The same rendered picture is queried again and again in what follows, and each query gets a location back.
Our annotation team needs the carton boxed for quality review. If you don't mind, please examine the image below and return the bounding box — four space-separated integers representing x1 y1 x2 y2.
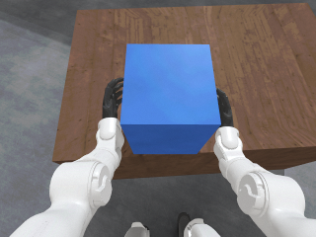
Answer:
119 43 221 154

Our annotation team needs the robot left hand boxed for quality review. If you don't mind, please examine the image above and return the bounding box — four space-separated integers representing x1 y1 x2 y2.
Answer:
102 77 124 119

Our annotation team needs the right robot forearm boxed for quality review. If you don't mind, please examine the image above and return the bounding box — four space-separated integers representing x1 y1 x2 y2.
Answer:
213 126 305 211

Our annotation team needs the left robot forearm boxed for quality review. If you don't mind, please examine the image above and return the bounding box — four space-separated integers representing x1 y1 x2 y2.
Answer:
49 118 124 201

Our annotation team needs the pedestal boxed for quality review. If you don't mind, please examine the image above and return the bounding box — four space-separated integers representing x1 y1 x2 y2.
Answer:
51 3 316 180

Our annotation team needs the robot right hand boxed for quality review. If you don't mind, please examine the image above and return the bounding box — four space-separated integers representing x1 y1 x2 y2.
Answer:
215 88 234 128

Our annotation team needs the right robot upper arm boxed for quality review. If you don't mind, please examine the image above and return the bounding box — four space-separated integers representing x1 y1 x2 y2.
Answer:
237 171 316 237

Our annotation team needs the left robot upper arm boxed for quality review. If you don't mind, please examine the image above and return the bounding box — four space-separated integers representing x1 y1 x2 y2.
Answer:
10 161 113 237

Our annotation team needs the robot thigh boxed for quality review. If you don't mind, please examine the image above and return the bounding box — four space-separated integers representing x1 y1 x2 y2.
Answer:
185 223 220 237
124 226 150 237

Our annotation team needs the robot right thigh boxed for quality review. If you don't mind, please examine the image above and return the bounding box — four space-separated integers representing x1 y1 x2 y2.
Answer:
185 223 220 237

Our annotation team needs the robot left thigh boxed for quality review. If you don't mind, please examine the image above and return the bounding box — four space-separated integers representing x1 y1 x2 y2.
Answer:
124 226 150 237

